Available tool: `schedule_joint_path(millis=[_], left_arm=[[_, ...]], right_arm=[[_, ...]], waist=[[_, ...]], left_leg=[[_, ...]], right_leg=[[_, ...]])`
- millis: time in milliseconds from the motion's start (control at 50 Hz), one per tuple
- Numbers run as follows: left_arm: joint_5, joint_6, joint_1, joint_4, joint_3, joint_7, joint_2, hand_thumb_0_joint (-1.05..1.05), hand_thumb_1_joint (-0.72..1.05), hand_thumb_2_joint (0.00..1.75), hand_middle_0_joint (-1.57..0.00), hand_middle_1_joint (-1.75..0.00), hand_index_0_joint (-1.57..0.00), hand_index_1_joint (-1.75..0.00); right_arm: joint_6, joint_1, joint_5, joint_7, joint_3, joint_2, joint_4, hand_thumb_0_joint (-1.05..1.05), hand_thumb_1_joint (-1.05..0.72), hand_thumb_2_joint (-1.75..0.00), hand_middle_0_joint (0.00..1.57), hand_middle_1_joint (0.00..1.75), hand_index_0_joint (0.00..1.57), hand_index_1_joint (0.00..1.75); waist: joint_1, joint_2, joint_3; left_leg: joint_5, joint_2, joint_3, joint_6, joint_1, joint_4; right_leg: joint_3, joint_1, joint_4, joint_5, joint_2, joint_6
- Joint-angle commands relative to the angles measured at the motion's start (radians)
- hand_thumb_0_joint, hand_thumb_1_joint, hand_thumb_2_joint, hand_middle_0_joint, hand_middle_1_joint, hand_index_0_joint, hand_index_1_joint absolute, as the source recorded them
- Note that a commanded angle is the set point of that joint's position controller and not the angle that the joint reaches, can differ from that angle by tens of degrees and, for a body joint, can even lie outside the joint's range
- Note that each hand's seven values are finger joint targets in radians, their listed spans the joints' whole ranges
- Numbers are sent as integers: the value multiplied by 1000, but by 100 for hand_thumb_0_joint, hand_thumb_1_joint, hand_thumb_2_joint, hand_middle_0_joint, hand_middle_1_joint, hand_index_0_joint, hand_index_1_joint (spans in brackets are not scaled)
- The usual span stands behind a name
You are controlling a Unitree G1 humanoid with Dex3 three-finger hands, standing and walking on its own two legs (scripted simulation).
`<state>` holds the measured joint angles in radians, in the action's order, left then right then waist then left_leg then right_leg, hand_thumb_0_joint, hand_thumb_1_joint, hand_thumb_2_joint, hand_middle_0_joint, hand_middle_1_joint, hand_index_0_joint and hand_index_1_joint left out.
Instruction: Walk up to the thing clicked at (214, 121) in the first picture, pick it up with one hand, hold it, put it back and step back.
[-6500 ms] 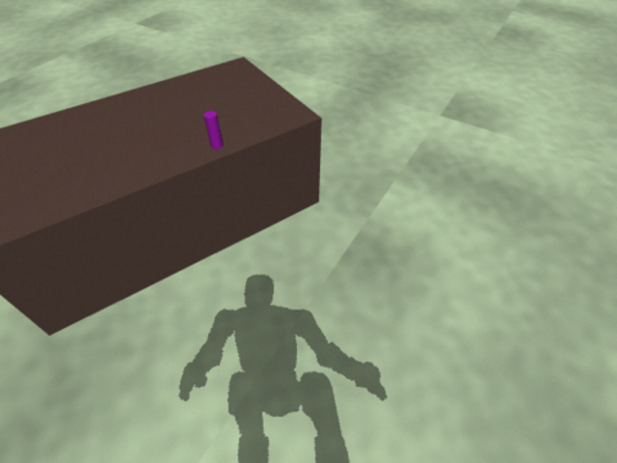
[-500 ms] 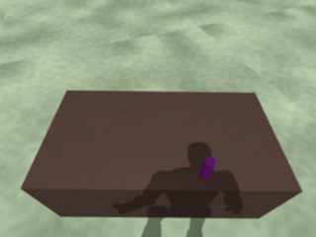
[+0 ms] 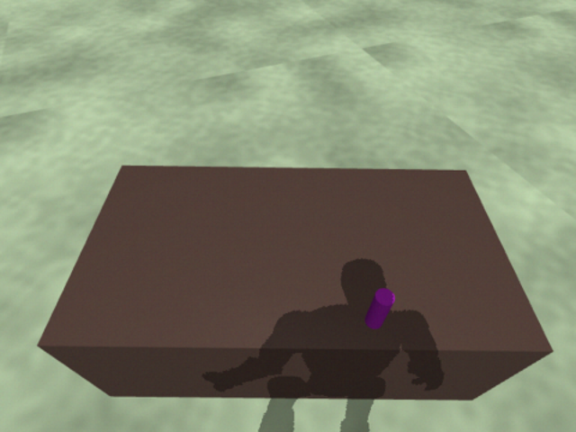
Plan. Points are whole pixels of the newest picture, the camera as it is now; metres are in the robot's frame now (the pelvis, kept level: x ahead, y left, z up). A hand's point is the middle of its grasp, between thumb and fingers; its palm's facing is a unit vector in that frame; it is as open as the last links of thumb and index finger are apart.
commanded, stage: stand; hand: right
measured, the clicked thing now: (379, 309) +0.42 -0.20 -0.27
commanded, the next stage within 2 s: go down in 0.24 s
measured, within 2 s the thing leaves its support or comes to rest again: neither
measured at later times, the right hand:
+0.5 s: hand out of the picture +0.12 -0.24 -0.15, palm faces +0.03 +0.94 -0.33, open 9.1 cm
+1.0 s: hand out of the picture +0.15 -0.26 -0.15, palm faces +0.05 +0.94 -0.33, open 17.0 cm
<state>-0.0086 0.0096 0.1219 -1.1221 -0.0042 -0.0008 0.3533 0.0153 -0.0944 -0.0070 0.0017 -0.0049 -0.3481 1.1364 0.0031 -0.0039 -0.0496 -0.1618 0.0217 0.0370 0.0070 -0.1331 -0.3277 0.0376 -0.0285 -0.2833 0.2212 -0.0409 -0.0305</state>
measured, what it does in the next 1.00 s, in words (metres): stands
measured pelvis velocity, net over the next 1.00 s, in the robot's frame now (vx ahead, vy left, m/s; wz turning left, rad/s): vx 0.00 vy -0.01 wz -0.04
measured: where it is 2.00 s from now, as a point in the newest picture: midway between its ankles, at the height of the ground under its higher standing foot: outside the picture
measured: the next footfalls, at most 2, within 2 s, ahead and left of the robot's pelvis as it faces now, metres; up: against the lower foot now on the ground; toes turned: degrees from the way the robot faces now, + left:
none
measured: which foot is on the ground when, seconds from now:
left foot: down 0.00-1.00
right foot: down 0.00-1.00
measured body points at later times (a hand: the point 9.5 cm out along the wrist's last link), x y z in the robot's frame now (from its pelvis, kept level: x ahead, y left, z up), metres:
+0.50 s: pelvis -0.02 +0.00 -0.01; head +0.04 +0.01 +0.44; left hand +0.13 +0.29 -0.13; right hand +0.12 -0.29 -0.13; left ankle +0.01 +0.12 -0.75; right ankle -0.04 -0.14 -0.75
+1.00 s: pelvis +0.00 -0.01 -0.04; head +0.05 -0.01 +0.41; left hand +0.16 +0.27 -0.13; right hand +0.14 -0.31 -0.12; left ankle +0.01 +0.12 -0.75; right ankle -0.04 -0.14 -0.75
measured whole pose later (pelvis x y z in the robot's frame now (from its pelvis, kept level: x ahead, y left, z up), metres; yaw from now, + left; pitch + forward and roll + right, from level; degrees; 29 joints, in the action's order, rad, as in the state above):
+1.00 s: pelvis +0.00 -0.01 -0.04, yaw -2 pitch +9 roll +1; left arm 0.01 0.12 0.21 -0.66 -0.12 -0.06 0.29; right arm -0.33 -0.20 -0.01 0.04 0.10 -0.33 0.47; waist 0.01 -0.03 0.06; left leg -0.35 0.05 0.06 0.02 -0.53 -0.72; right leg -0.01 -0.47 -0.75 0.44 -0.03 -0.01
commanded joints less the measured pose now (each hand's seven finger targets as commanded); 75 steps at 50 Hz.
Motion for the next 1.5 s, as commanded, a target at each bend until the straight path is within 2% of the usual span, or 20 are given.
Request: schedule_joint_path(millis=[0, 320, 340, 360, 400, 420, 440, 480, 520, 540, 560, 640, 680, 740, 840, 1080, 1300, 1340, 1380, 1480], left_arm=[[-4, 16, -21, 60, -40, -10, 215, 0, 90, 90, -20, -30, -20, -30], [-4, 16, -15, 57, -39, -8, 216, 0, 82, 82, -12, -22, -12, -22], [77, 134, -365, 408, -29, -16, 53, 0, 74, 74, -4, -14, -4, -14], [80, 157, -373, 466, -34, -28, 111, 0, 66, 66, -2, -6, -1, -6], [89, 138, -182, 304, -97, -46, 183, 0, 50, 50, -2, -4, -2, -4], [83, 133, -209, 343, -143, -55, 242, 0, 42, 42, -2, -5, -3, -4], [78, 136, -204, 336, -153, -63, 225, 0, 34, 34, -2, -4, -3, -4], [45, 123, -86, 245, -147, -58, 145, 0, 22, 20, -3, -5, -4, -4], [32, 126, 30, 372, -188, -52, 165, 0, 8, 16, -4, -5, -5, -4], [32, 117, 102, 338, -183, -49, 149, 0, 5, 14, -4, -5, -5, -4], [31, 108, 113, 272, -164, -41, 118, 0, 2, 12, -4, -5, -5, -3], [44, 103, -36, 465, -158, -23, 112, 0, -19, 9, -5, -5, -6, -4], [37, 109, -19, 438, -175, -27, 125, 0, -34, 6, -6, -6, -7, -5], [27, 141, -59, 514, -182, -34, 128, 0, -51, 4, -7, -6, -7, -6], [19, 168, 14, 578, -181, -55, 117, 0, -54, 4, -7, -6, -6, -6], [27, 144, 136, 672, -175, -75, 104, 0, -53, 4, -6, -6, -6, -5], [35, 142, 179, 817, -174, -85, 86, 0, -53, 4, -6, -6, -6, -6], [35, 147, 161, 873, -186, -91, 108, 0, -53, 4, -6, -6, -6, -5], [36, 135, 229, 821, -149, -91, 60, 0, -53, 4, -6, -6, -6, -5], [37, 135, 225, 896, -160, -105, 74, 0, -53, 4, -6, -6, -6, -6]], right_arm=[[17, 47, 1, -12, 42, -212, -57, 0, -90, -90, 20, 30, 20, 30], [17, 35, -1, -8, 42, -210, -52, 0, -82, -82, 12, 22, 12, 22], [91, 386, 69, -23, 25, -47, -403, 0, -74, -74, 4, 14, 4, 14], [95, 326, 61, -30, 48, -127, -472, 0, -66, -66, 3, 6, 3, 6], [12, 108, 58, -38, 87, -197, -207, 0, -50, -50, 4, 6, 4, 6], [-19, 110, 49, -40, 117, -217, -189, 0, -42, -42, 4, 6, 4, 6], [-33, 194, 31, -40, 123, -232, -239, 0, -34, -34, 4, 5, 4, 5], [-80, 228, 1, -24, 144, -216, -217, 0, -21, -21, 5, 5, 5, 5], [-141, -4, -10, 0, 189, -217, -275, 0, -11, -17, 6, 4, 5, 4], [-167, -16, -12, 15, 184, -221, -335, 0, -7, -14, 7, 4, 6, 4], [-194, -7, -14, 31, 184, -237, -383, 0, -3, -13, 7, 4, 6, 4], [-293, 83, -17, 62, 128, -167, -553, 0, 20, -11, 5, 5, 5, 5], [-308, 67, -19, 61, 132, -166, -557, 0, 32, -9, 4, 6, 4, 6], [-293, 64, -23, 50, 152, -176, -656, 0, 48, -7, 2, 6, 3, 6], [-292, -12, -22, 34, 180, -189, -749, 0, 53, -6, 2, 6, 3, 6], [-407, -134, -3, 48, 181, -183, -915, 0, 56, -4, 3, 6, 4, 6], [-453, -173, -1, 53, 212, -199, -1087, 0, 56, -5, 3, 6, 4, 6], [-466, -212, 0, 52, 217, -196, -1087, 0, 56, -4, 3, 6, 4, 6], [-468, -224, 3, 57, 222, -198, -1115, 0, 54, -4, 4, 6, 4, 6], [-480, -226, 8, 69, 244, -213, -1142, 0, 51, -4, 4, 5, 5, 5]], waist=[[-3, 8, 85], [-4, 2, 72], [6, -49, 68], [-24, -13, 121], [-19, 11, 80], [-6, 50, 145], [2, 22, 248], [-8, 5, 239], [0, 49, 380], [4, 17, 360], [-4, -34, 278], [15, -8, 228], [16, -4, 192], [2, -8, 260], [1, -14, 369], [5, -42, 305], [2, -22, 321], [-1, -51, 343], [-11, -61, 341], [-2, -40, 332]], left_leg=[[245, 122, -104, -23, 71, 28], [185, 118, -114, -23, 50, 46], [96, 3, -11, -1, -57, -44], [62, -4, -6, 3, -5, -46], [25, 0, 4, 5, -79, -78], [49, -1, 9, 7, -90, -111], [83, 5, 6, 6, -58, -141], [98, 2, 4, -4, -107, -180], [184, -4, 14, 1, -22, -197], [215, -5, 17, -3, -32, -187], [203, -7, 24, -5, -69, -173], [69, -17, 33, -9, -165, -171], [16, -17, 35, -13, -206, -188], [38, -8, 28, -12, -204, -239], [149, 1, 22, -6, -194, -315], [96, -12, 46, -10, -280, -380], [24, -4, 37, -6, -337, -417], [47, -6, 39, -10, -333, -441], [64, -7, 40, -11, -340, -457], [57, -3, 37, -7, -351, -456]], right_leg=[[-68, -44, 34, -193, -114, 40], [-67, -50, 43, -135, -112, 40], [10, -216, -77, -115, 37, 43], [5, -194, -82, -107, 30, 41], [3, -261, -125, -77, 42, 44], [-1, -271, -159, -92, 40, 46], [-2, -249, -189, -120, 43, 40], [-7, -316, -227, -132, 43, 40], [0, -268, -240, -188, 51, 41], [6, -263, -230, -209, 56, 38], [6, -275, -221, -203, 59, 36], [-13, -323, -225, -90, 46, 41], [-22, -356, -242, -42, 42, 45], [-30, -356, -295, -77, 41, 40], [-35, -349, -379, -199, 42, 35], [-49, -426, -430, -243, 30, 14], [-50, -492, -477, -118, 40, 24], [-60, -483, -489, -192, 34, 15], [-63, -483, -504, -245, 33, 9], [-58, -515, -515, -192, 39, 16]])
